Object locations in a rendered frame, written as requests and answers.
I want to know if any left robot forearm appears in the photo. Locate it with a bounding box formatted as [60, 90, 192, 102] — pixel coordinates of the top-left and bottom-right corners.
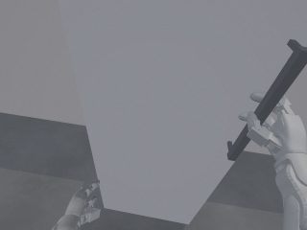
[52, 214, 82, 230]

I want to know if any robot left hand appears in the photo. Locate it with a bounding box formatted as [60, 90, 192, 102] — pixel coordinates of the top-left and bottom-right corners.
[64, 179, 101, 225]

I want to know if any fridge door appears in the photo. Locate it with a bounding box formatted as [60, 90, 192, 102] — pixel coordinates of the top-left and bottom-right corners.
[58, 0, 307, 224]

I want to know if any robot right hand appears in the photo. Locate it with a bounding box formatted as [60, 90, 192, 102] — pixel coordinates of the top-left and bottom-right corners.
[238, 91, 307, 161]

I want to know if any handle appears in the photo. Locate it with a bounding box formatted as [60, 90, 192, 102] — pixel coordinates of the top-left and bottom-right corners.
[227, 39, 307, 161]

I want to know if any right robot forearm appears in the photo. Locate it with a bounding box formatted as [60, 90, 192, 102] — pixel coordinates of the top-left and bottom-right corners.
[273, 152, 307, 230]

